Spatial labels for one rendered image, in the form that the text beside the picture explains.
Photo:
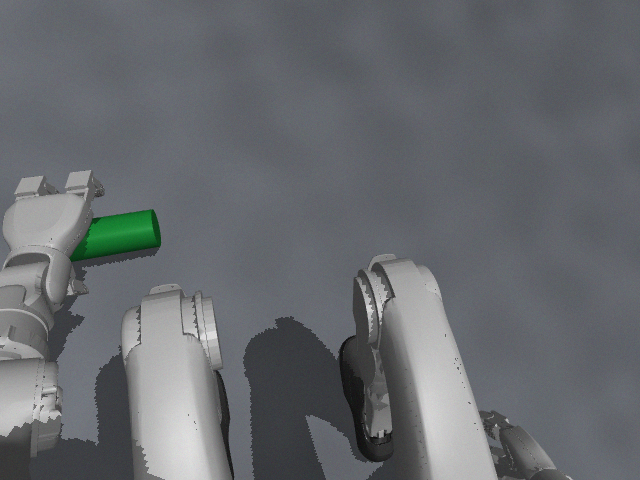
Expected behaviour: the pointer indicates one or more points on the left robot hand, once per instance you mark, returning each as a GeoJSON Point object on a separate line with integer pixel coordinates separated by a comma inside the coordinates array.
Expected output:
{"type": "Point", "coordinates": [41, 216]}

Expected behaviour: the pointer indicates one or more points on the can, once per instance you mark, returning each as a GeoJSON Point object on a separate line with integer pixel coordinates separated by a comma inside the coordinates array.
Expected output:
{"type": "Point", "coordinates": [117, 234]}

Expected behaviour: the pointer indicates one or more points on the right robot hand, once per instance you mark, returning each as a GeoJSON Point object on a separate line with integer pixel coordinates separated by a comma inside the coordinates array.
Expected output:
{"type": "Point", "coordinates": [521, 456]}

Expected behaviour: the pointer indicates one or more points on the left robot foot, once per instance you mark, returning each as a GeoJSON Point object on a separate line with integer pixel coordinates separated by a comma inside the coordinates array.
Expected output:
{"type": "Point", "coordinates": [225, 418]}

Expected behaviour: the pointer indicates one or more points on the right robot foot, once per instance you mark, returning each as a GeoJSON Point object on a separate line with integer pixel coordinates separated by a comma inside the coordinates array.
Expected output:
{"type": "Point", "coordinates": [373, 448]}

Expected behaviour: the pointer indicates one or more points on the left robot arm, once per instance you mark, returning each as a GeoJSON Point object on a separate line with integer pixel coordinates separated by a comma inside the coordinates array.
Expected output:
{"type": "Point", "coordinates": [33, 286]}

